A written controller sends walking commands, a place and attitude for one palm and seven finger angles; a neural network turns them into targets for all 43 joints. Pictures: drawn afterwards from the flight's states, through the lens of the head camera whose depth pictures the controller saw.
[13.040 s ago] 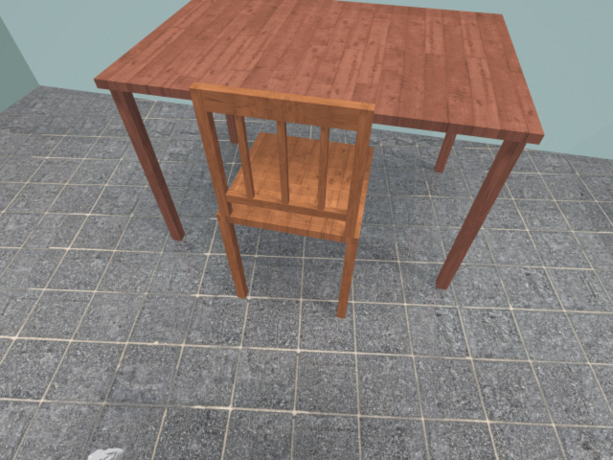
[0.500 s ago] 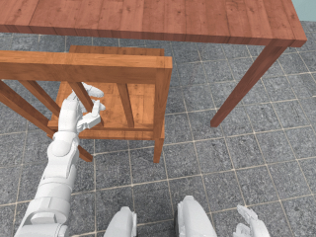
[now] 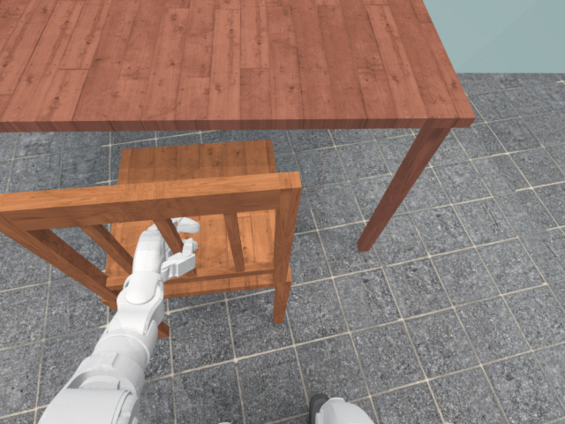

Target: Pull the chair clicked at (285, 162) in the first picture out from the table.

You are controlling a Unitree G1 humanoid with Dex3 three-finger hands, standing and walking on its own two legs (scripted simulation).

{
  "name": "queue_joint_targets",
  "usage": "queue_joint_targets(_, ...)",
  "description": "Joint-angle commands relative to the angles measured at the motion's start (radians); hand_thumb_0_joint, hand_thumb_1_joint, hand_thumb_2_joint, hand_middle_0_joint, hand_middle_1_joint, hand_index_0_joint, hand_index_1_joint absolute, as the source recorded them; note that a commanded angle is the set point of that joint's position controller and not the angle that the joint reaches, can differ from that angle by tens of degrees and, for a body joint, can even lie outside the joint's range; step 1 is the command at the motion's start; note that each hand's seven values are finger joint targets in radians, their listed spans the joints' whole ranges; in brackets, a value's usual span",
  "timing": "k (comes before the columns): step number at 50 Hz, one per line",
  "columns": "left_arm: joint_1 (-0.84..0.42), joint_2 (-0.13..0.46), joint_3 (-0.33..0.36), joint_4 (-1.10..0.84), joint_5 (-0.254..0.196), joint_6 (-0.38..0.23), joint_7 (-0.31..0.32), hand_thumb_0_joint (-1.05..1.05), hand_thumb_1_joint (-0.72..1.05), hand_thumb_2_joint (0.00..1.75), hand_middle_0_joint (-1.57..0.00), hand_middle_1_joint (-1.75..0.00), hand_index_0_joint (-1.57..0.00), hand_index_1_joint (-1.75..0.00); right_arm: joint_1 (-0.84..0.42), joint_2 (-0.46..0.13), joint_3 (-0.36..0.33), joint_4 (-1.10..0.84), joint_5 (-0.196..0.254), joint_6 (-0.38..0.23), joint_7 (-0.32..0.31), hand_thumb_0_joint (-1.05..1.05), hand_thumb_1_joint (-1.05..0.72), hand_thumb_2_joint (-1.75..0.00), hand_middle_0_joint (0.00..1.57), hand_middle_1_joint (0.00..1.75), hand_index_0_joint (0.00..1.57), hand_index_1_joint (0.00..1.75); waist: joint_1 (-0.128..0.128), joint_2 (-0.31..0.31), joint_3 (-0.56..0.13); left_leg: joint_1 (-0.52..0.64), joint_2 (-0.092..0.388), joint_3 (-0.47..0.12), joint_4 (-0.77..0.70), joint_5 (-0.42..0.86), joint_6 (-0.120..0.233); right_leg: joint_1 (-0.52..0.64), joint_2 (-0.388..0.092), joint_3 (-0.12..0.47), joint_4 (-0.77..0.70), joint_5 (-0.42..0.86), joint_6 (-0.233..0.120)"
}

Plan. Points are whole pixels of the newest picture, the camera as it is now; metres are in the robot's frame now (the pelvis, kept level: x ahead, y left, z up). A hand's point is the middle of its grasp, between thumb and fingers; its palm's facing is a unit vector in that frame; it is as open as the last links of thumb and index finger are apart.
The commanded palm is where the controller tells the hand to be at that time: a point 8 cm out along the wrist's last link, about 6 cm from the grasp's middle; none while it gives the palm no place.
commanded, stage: step backward, pulling the chair out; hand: left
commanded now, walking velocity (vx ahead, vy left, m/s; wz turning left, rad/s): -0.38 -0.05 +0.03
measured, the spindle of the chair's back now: (178, 248) +0.39 +0.17 -0.09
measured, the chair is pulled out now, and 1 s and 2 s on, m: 0.06 0.21 0.30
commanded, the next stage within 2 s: none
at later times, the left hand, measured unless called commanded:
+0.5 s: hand (207, 317) +0.27 +0.11 -0.07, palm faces +0.07 -0.98 -0.17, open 4.9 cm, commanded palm +0.26 +0.16 -0.07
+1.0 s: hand (208, 351) +0.22 +0.10 -0.07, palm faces +0.08 -0.98 -0.20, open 5.1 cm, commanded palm +0.22 +0.15 -0.07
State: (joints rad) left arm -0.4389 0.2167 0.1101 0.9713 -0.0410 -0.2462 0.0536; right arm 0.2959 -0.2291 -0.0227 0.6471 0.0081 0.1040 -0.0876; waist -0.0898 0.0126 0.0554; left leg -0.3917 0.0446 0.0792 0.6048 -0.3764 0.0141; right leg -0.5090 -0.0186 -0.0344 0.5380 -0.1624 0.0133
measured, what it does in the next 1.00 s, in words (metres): shifts its weight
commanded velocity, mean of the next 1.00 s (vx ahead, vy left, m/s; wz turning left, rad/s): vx -0.38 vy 0.02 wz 0.02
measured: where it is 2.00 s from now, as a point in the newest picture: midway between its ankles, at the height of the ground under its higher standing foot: outside the picture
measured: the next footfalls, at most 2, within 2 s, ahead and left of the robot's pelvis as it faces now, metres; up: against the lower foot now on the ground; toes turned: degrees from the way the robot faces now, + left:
left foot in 1.14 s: -0.09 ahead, +0.11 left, +0.00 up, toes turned +6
right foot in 1.28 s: -0.02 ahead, -0.15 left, +0.00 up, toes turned +0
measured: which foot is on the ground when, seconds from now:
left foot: down 0.00-0.98, up 1.00-1.00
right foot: down 0.00-1.00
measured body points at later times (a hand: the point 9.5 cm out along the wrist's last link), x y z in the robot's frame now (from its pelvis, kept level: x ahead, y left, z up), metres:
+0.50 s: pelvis -0.08 -0.03 -0.01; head -0.01 -0.04 +0.43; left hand +0.26 +0.16 -0.06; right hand +0.01 -0.30 -0.14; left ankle -0.05 +0.09 -0.73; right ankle +0.04 -0.14 -0.73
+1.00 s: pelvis -0.12 -0.04 -0.02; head -0.07 -0.06 +0.42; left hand +0.21 +0.15 -0.06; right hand -0.03 -0.28 -0.16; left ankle -0.06 +0.09 -0.72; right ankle +0.01 -0.15 -0.73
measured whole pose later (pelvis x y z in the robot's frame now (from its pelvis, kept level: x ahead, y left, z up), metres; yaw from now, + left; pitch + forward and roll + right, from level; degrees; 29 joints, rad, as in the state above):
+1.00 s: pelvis -0.12 -0.04 -0.02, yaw +2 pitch +1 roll +2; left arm -0.47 0.15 0.03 1.07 -0.07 -0.20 0.12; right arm 0.25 -0.22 0.01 0.75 0.04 -0.04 -0.11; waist -0.05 0.01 0.10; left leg -0.49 0.01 0.07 0.76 -0.38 -0.01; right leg -0.57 -0.05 -0.02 0.70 -0.16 -0.01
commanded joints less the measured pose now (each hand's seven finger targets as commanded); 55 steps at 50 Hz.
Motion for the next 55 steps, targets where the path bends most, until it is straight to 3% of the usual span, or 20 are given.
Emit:
queue_joint_targets(1,-0.24,0.136,-0.014,-0.183,0.044,-0.054,0.019,0.0,0.9,0.9,-0.5,-1.45,-0.5,-1.45,0.058,-0.146,-0.055,-0.07,0.005,-0.029,-0.019,0.0,-0.9,-0.9,0.2,0.3,0.2,0.3,0.016,0.103,-0.464,0.197,0.152,-0.103,-0.018,0.811,-0.055,0.267,-0.109,0.07,0.056,0.574,-0.05)
queue_joint_targets(3,-0.224,0.161,0.004,-0.168,0.043,-0.053,0.028,0.0,0.9,0.9,-0.5,-1.45,-0.5,-1.45,0.063,-0.152,-0.058,-0.062,0.011,-0.032,-0.027,0.0,-0.9,-0.9,0.2,0.3,0.2,0.3,0.018,0.072,-0.49,0.149,0.131,-0.09,-0.003,0.707,-0.061,0.31,-0.143,0.09,0.065,0.678,-0.066)
queue_joint_targets(6,-0.208,0.148,-0.012,-0.167,0.036,-0.049,0.037,0.0,0.9,0.9,-0.5,-1.45,-0.5,-1.45,0.048,-0.144,-0.05,-0.056,0.014,-0.037,-0.033,0.0,-0.9,-0.9,0.2,0.3,0.2,0.3,0.02,0.056,-0.507,0.112,0.106,-0.08,-0.009,0.54,-0.062,0.319,-0.179,0.113,0.06,0.698,-0.073)
queue_joint_targets(10,-0.196,0.154,-0.018,-0.185,0.03,-0.039,0.048,0.0,0.9,0.9,-0.5,-1.45,-0.5,-1.45,0.029,-0.147,-0.042,-0.056,0.02,-0.034,-0.043,0.0,-0.9,-0.9,0.2,0.3,0.2,0.3,0.023,0.061,-0.52,0.119,0.104,-0.087,-0.039,0.547,-0.053,0.315,-0.168,0.101,0.071,0.661,-0.057)
queue_joint_targets(14,-0.18,0.144,-0.033,-0.208,0.021,-0.03,0.053,0.0,0.9,0.9,-0.5,-1.45,-0.5,-1.45,-0.007,-0.148,-0.035,-0.077,0.026,-0.03,-0.046,0.0,-0.9,-0.9,0.2,0.3,0.2,0.3,0.032,0.069,-0.489,0.078,0.105,-0.098,-0.07,0.411,-0.039,0.286,-0.145,0.087,0.054,0.474,-0.042)
queue_joint_targets(21,-0.255,0.119,-0.068,-0.196,0.013,-0.034,0.069,0.0,0.9,0.9,-0.5,-1.45,-0.5,-1.45,-0.036,-0.149,-0.024,-0.075,0.036,-0.068,-0.052,0.0,-0.9,-0.9,0.2,0.3,0.2,0.3,0.051,0.103,-0.356,-0.051,0.123,-0.107,-0.135,0.151,0.002,0.244,-0.099,0.076,0.076,0.056,-0.018)
queue_joint_targets(23,-0.29,0.143,-0.06,-0.187,0.015,-0.037,0.076,0.0,0.9,0.9,-0.5,-1.45,-0.5,-1.45,-0.021,-0.155,-0.029,-0.063,0.041,-0.083,-0.055,0.0,-0.9,-0.9,0.2,0.3,0.2,0.3,0.049,0.043,-0.341,-0.055,0.088,-0.093,-0.093,0.061,-0.003,0.216,-0.127,0.116,0.014,-0.004,-0.031)
queue_joint_targets(27,-0.293,0.138,-0.08,-0.12,0.014,-0.037,0.087,0.0,0.9,0.9,-0.5,-1.45,-0.5,-1.45,0.017,-0.15,-0.034,-0.016,0.05,-0.114,-0.043,0.0,-0.9,-0.9,0.2,0.3,0.2,0.3,0.047,-0.155,-0.346,0.058,-0.032,-0.056,0.083,-0.115,-0.023,0.128,-0.267,0.283,-0.282,-0.251,-0.077)
queue_joint_targets(28,-0.285,0.151,-0.069,-0.103,0.018,-0.033,0.092,0.0,0.9,0.9,-0.5,-1.45,-0.5,-1.45,0.026,-0.161,-0.038,-0.002,0.048,-0.12,-0.042,0.0,-0.9,-0.9,0.2,0.3,0.2,0.3,0.047,-0.158,-0.349,0.074,-0.043,-0.063,0.105,-0.106,-0.026,0.136,-0.289,0.292,-0.305,-0.236,-0.093)
queue_joint_targets(30,-0.301,0.124,-0.085,-0.096,0.021,-0.033,0.092,0.0,0.9,0.9,-0.5,-1.45,-0.5,-1.45,0.02,-0.156,-0.025,0.023,0.046,-0.136,-0.037,0.0,-0.9,-0.9,0.2,0.3,0.2,0.3,0.038,-0.138,-0.366,0.105,-0.027,-0.082,0.043,-0.065,-0.024,0.173,-0.285,0.229,-0.262,-0.125,-0.083)
queue_joint_targets(32,-0.311,0.114,-0.097,-0.098,0.018,-0.033,0.091,0.0,0.9,0.9,-0.5,-1.45,-0.5,-1.45,0.004,-0.169,-0.021,0.026,0.048,-0.144,-0.041,0.0,-0.9,-0.9,0.2,0.3,0.2,0.3,0.037,-0.077,-0.358,0.096,0.005,-0.111,-0.08,-0.012,-0.01,0.185,-0.219,0.158,-0.195,-0.102,-0.048)
queue_joint_targets(35,-0.315,0.076,-0.134,-0.126,0.01,-0.032,0.087,0.0,0.9,0.9,-0.5,-1.45,-0.5,-1.45,-0.028,-0.177,-0.012,-0.015,0.055,-0.151,-0.047,0.0,-0.9,-0.9,0.2,0.3,0.2,0.3,0.062,0.089,-0.302,-0.024,0.11,-0.168,-0.219,-0.075,0.028,0.191,-0.103,0.066,-0.02,-0.241,-0.012)
queue_joint_targets(37,-0.34,0.051,-0.144,-0.149,-0.004,-0.033,0.088,0.0,0.9,0.9,-0.5,-1.45,-0.5,-1.45,-0.04,-0.17,-0.012,-0.036,0.06,-0.159,-0.051,0.0,-0.9,-0.9,0.2,0.3,0.2,0.3,0.071,0.092,-0.293,-0.096,0.171,-0.203,-0.264,-0.112,0.055,0.233,-0.057,0.049,0.122,-0.23,-0.013)
queue_joint_targets(40,-0.362,0.058,-0.123,-0.153,0.0,-0.028,0.077,0.0,0.9,0.9,-0.5,-1.45,-0.5,-1.45,-0.036,-0.16,-0.016,-0.021,0.04,-0.161,-0.059,0.0,-0.9,-0.9,0.2,0.3,0.2,0.3,0.062,0.133,-0.324,-0.027,0.213,-0.209,-0.195,0.214,0.078,0.246,-0.045,0.046,0.218,-0.067,-0.004)
queue_joint_targets(42,-0.368,0.055,-0.121,-0.126,0.011,-0.022,0.069,0.0,0.9,0.9,-0.5,-1.45,-0.5,-1.45,-0.037,-0.155,-0.018,-0.01,0.033,-0.162,-0.053,0.0,-0.9,-0.9,0.2,0.3,0.2,0.3,0.064,0.113,-0.287,-0.057,0.194,-0.183,-0.149,0.211,0.061,0.254,-0.057,0.061,0.175,-0.023,-0.013)
queue_joint_targets(45,-0.364,0.07,-0.111,-0.104,0.021,-0.017,0.069,0.0,0.9,0.9,-0.5,-1.45,-0.5,-1.45,-0.04,-0.156,-0.022,-0.004,0.03,-0.172,-0.049,0.0,-0.9,-0.9,0.2,0.3,0.2,0.3,0.071,0.065,-0.25,-0.171,0.144,-0.155,-0.12,-0.047,0.029,0.249,-0.105,0.133,0.126,-0.151,-0.046)
queue_joint_targets(47,-0.328,0.096,-0.093,-0.091,0.019,-0.021,0.078,0.0,0.9,0.9,-0.5,-1.45,-0.5,-1.45,-0.016,-0.151,-0.027,-0.003,0.034,-0.179,-0.043,0.0,-0.9,-0.9,0.2,0.3,0.2,0.3,0.068,-0.073,-0.257,-0.122,0.049,-0.115,0.021,-0.215,-0.001,0.132,-0.194,0.27,-0.06,-0.317,-0.09)
queue_joint_targets(49,-0.302,0.131,-0.068,-0.059,0.022,-0.013,0.085,0.0,0.9,0.9,-0.5,-1.45,-0.5,-1.45,0.019,-0.145,-0.033,0.028,0.032,-0.181,-0.035,0.0,-0.9,-0.9,0.2,0.3,0.2,0.3,0.064,-0.236,-0.307,0.028,-0.04,-0.075,0.232,-0.159,-0.036,0.072,-0.32,0.385,-0.283,-0.389,-0.129)
queue_joint_targets(52,-0.316,0.121,-0.057,-0.063,0.026,-0.005,0.079,0.0,0.9,0.9,-0.5,-1.45,-0.5,-1.45,-0.018,-0.141,-0.02,0.037,0.033,-0.191,-0.021,0.0,-0.9,-0.9,0.2,0.3,0.2,0.3,0.063,-0.233,-0.361,0.021,-0.039,-0.122,0.293,-0.168,-0.04,0.222,-0.354,0.326,-0.233,-0.07,-0.152)
queue_joint_targets(55,-0.315,0.109,-0.067,-0.078,0.022,0.002,0.074,0.0,0.9,0.9,-0.5,-1.45,-0.5,-1.45,-0.006,-0.15,-0.009,0.053,0.03,-0.191,-0.028,0.0,-0.9,-0.9,0.2,0.3,0.2,0.3,0.043,-0.151,-0.365,0.101,-0.026,-0.091,-0.001,-0.07,-0.039,0.251,-0.282,0.19,-0.149,0.075,-0.085)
